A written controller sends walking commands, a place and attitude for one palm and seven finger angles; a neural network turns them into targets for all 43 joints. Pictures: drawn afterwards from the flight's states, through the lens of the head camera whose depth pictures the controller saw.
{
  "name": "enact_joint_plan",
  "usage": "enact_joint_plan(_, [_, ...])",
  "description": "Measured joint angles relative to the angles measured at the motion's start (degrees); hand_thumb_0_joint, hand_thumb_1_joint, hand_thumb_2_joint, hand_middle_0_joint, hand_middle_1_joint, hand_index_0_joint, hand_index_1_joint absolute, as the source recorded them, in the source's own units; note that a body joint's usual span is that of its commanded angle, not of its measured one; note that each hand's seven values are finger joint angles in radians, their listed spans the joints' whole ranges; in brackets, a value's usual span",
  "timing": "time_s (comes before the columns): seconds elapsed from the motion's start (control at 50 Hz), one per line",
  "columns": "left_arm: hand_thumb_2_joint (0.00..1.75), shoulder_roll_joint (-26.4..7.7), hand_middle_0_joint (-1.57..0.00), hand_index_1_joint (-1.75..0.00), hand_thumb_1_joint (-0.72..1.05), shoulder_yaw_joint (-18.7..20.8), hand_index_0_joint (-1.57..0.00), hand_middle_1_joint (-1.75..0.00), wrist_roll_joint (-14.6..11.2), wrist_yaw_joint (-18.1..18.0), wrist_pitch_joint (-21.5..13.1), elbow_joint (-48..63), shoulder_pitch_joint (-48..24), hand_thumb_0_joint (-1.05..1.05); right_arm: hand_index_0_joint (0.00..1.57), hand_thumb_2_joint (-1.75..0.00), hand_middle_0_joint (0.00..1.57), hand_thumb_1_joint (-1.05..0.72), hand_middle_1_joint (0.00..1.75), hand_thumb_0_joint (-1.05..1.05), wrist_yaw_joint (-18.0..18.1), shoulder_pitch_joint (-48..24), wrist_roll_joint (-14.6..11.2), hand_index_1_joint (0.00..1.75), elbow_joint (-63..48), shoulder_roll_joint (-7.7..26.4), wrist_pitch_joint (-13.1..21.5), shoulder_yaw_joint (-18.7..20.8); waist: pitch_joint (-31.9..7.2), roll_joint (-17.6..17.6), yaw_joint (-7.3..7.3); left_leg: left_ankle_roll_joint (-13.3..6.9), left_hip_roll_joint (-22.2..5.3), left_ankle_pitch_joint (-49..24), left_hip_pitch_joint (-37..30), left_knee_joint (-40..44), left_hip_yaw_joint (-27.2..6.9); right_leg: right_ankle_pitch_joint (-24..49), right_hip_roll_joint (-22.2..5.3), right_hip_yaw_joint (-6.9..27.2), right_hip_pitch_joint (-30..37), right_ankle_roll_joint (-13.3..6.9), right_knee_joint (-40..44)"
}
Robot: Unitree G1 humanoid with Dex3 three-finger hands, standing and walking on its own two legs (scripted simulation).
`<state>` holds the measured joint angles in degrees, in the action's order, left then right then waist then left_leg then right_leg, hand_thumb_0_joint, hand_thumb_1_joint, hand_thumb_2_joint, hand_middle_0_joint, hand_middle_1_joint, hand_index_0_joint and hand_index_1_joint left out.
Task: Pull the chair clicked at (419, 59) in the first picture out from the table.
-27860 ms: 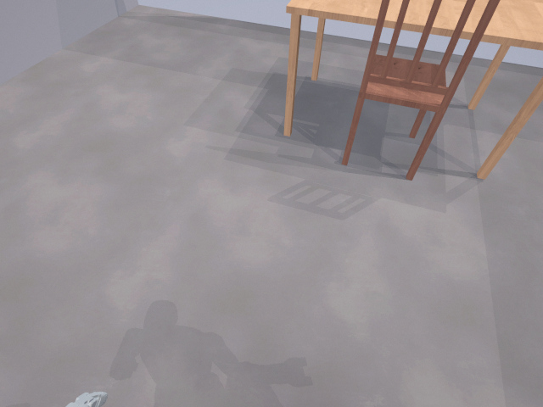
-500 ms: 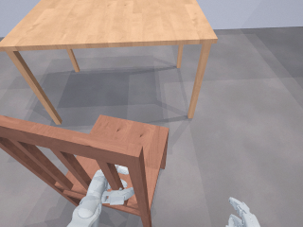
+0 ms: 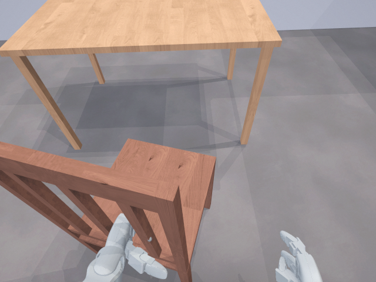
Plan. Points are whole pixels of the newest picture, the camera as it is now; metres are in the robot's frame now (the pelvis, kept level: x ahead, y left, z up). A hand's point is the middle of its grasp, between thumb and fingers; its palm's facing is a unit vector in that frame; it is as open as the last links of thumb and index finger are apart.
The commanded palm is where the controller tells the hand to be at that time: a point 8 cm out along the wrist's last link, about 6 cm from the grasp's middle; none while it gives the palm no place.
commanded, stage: draw the fingers out of the gap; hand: left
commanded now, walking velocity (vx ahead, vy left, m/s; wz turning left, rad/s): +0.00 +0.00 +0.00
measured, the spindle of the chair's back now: (99, 219) +0.27 +0.20 -0.02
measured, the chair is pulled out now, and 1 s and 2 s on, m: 0.62 0.62 0.62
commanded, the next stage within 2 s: draw the hand back to the body in 0.86 s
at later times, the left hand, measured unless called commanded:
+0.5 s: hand (142, 274) +0.16 +0.10 -0.03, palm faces -0.13 -0.98 -0.11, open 17.5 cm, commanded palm +0.14 +0.15 -0.01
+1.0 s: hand out of the picture +0.10 +0.10 -0.03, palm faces -0.12 -0.99 -0.08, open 17.4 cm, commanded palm +0.07 +0.15 +0.00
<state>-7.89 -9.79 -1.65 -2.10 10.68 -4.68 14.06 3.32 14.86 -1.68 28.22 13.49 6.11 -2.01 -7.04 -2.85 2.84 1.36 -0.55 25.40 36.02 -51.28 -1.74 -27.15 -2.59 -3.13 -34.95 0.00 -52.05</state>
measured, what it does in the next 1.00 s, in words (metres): stands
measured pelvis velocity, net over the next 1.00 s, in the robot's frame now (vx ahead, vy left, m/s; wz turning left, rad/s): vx -0.01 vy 0.01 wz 0.00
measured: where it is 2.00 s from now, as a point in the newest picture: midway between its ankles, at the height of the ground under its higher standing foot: outside the picture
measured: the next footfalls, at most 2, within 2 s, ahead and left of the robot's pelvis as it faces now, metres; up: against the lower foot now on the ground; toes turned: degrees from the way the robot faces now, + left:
none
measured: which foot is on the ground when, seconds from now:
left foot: down 0.00-1.00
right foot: down 0.00-1.00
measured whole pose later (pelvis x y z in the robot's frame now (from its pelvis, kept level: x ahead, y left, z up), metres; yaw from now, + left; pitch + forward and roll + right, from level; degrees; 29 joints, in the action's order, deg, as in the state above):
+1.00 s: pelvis -0.01 +0.01 -0.03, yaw +0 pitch +12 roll -1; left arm -9.0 -15.5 3.8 -1.4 8.8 22.0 49.3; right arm 5.3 16.7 -2.1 19.8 11.1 5.6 -0.5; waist -11.0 -2.4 1.4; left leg 0.3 -0.2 29.7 44.3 -61.8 -2.4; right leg -30.5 -2.9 -3.5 -41.9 0.9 -60.4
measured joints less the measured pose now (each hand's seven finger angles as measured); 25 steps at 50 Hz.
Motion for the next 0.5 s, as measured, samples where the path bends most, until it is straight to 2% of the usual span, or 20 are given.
enact_joint_plan(0.16, [0.2,-0.3,-0.02,-0.04,-0.53,0.2,-0.02,-0.05,0.3,0.5,0.6,2.6,2.9,-0.01,0.2,-0.9,0.2,-0.9,0.3,0.01,0.3,0.7,0.2,0.3,-0.7,0.3,-0.4,0.1,-0.7,0.4,0.32,0.2,-0.1,0.7,1.1,-1.1,-0.4,-0.7,0.1,-0.4,-0.9,-0.2,-0.9])
enact_joint_plan(0.36, [0.2,-1.2,0.0,-0.01,-0.53,-1.3,-0.01,-0.01,1.2,0.0,-0.2,11.7,14.5,-0.01,0.2,-0.9,0.2,-0.9,0.3,0.01,0.7,1.9,0.0,0.3,-2.8,0.0,0.2,0.9,-1.5,0.3,0.41,0.1,-0.1,1.9,2.6,-3.2,-0.7,-1.7,0.1,-0.6,-2.1,-0.1,-2.5])
enact_joint_plan(0.5, [0.2,-1.3,0.0,0.0,-0.54,-2.5,-0.01,-0.01,2.0,0.1,-0.5,15.3,18.7,-0.01,0.2,-0.9,0.2,-0.9,0.3,0.01,1.3,1.4,0.1,0.3,-3.5,-0.6,0.6,0.7,-1.9,0.1,-0.18,-0.1,0.1,2.5,4.3,-5.3,-1.1,-2.3,-0.1,-0.9,-3.4,0.1,-4.2])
